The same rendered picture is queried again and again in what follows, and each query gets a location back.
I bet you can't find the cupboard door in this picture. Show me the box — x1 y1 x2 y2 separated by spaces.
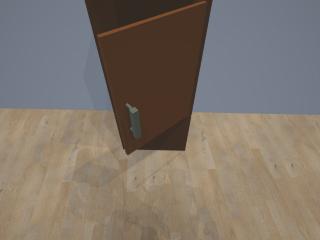
96 1 208 155

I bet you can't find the handle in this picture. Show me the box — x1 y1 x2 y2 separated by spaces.
125 103 142 139

